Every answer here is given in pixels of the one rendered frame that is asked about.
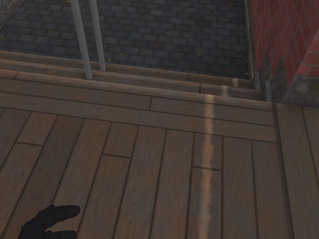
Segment stairs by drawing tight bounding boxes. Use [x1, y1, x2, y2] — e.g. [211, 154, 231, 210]
[0, 51, 263, 102]

